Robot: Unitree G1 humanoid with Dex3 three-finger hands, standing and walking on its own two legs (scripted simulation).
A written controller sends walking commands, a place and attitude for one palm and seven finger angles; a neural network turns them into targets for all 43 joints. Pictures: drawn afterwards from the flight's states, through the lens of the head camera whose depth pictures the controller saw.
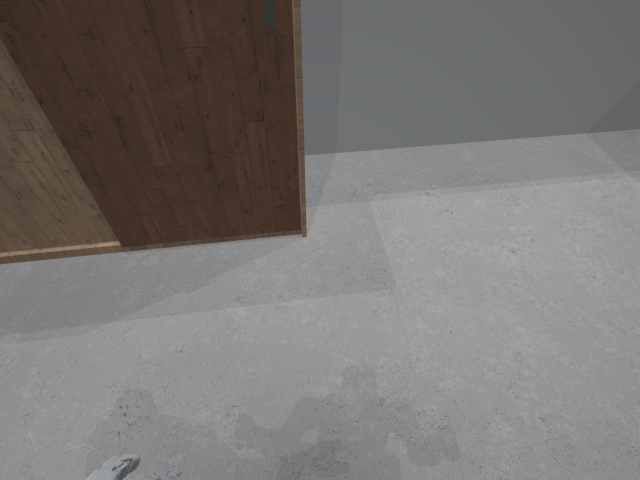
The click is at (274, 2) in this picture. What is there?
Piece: wardrobe's sliding door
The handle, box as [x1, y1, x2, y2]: [264, 0, 274, 26]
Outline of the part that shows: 264,0 266,24 267,26 274,26 272,0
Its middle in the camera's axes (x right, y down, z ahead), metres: -0.13 -0.61 +0.92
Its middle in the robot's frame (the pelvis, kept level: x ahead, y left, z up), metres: +1.12 +0.20 +0.19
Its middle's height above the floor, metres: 0.95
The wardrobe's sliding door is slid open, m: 0.00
